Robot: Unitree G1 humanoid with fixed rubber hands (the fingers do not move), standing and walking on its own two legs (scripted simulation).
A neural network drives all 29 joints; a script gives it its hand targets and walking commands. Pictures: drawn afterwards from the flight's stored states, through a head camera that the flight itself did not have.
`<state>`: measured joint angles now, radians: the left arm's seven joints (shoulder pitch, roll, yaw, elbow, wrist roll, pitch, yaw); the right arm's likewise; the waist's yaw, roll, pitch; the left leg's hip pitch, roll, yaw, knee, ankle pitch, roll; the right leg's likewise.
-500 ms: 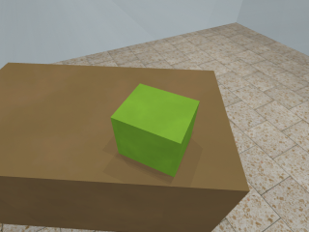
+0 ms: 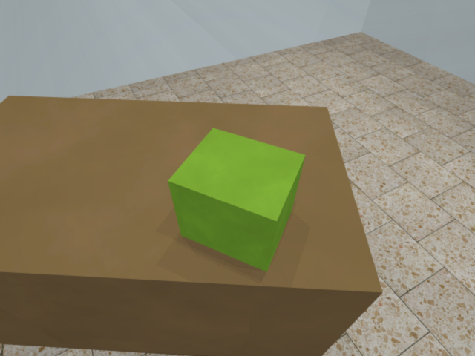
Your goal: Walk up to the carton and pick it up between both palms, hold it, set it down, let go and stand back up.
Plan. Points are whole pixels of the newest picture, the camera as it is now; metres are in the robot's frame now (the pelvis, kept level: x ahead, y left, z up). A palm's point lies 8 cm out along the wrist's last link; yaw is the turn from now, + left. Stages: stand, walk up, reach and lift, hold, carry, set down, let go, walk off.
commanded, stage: stand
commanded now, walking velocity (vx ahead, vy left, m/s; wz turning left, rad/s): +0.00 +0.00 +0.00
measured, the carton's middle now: (239, 197) +0.45 +0.02 -0.01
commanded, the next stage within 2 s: none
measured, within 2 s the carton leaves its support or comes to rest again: neither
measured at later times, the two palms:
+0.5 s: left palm out of the picture +0.01 +0.24 -0.13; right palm out of the picture -0.01 -0.23 -0.14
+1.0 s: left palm out of the picture +0.01 +0.24 -0.14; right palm out of the picture +0.00 -0.22 -0.14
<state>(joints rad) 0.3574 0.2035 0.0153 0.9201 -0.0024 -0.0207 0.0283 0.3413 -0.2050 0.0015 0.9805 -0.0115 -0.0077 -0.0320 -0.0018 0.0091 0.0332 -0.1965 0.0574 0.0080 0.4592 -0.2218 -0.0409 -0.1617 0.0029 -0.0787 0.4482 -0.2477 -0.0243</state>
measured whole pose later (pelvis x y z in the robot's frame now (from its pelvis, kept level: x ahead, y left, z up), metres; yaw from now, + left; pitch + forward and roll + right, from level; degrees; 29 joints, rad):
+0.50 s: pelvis +0.00 +0.00 +0.00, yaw +0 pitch -2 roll +0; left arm 0.35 0.19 0.01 0.97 0.00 -0.02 0.03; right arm 0.34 -0.19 0.00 1.01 -0.01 -0.01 -0.04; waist 0.00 0.01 0.04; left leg -0.19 0.05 0.02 0.45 -0.22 -0.04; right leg -0.16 0.00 -0.07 0.44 -0.24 -0.02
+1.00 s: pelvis +0.01 +0.01 +0.00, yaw -1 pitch -2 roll +0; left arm 0.34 0.18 0.00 1.00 0.00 -0.02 0.04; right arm 0.33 -0.18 0.01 1.03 -0.01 -0.01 -0.04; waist 0.00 0.00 0.04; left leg -0.18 0.04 0.03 0.44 -0.23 -0.03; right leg -0.15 -0.01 -0.06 0.43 -0.25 -0.01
